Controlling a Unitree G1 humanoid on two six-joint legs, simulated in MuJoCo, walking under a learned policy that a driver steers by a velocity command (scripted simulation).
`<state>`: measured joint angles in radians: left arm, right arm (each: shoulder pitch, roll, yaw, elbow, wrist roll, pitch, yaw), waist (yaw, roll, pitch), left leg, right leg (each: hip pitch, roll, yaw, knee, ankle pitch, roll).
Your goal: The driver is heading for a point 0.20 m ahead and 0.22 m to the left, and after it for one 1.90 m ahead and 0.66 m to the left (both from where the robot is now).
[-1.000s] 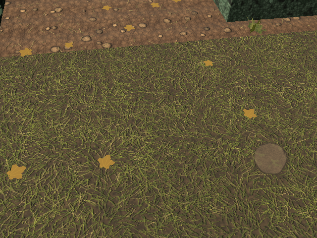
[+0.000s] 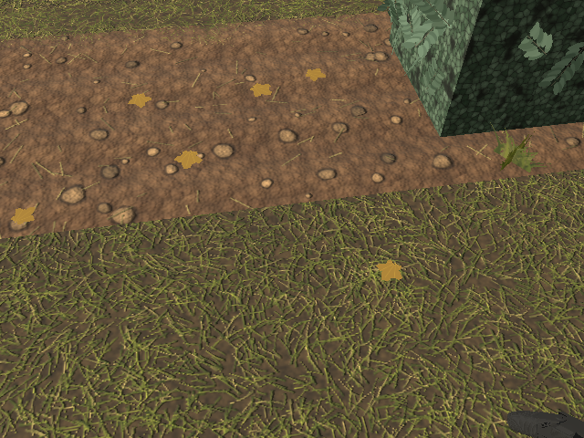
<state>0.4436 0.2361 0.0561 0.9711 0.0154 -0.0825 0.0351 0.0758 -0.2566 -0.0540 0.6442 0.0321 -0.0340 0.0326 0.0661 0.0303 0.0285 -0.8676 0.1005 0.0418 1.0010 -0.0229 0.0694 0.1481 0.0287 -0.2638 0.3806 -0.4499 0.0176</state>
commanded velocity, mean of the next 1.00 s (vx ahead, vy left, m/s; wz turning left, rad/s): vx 0.31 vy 0.00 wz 0.72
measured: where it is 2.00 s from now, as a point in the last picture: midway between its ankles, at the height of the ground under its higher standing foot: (281, 401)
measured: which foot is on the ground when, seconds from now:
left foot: up 0.00-0.06, down 0.08-0.46, up 0.48-0.90, down 0.92-1.00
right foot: down 0.00-0.06, up 0.08-0.46, down 0.48-1.00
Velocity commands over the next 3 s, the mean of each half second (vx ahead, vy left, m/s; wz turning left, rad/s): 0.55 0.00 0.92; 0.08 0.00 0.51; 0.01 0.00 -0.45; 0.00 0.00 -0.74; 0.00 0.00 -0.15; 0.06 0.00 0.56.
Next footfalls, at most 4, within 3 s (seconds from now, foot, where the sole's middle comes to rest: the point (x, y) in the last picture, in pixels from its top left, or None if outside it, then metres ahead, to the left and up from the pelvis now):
0.08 left None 0.30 0.06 -0.74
0.48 right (319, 383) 0.60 -0.01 -0.74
0.92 left None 0.42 0.15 -0.74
1.94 left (233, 379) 0.59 0.19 -0.74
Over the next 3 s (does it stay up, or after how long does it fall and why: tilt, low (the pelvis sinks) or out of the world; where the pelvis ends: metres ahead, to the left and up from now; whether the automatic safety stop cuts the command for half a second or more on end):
stays up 0.56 0.12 0.04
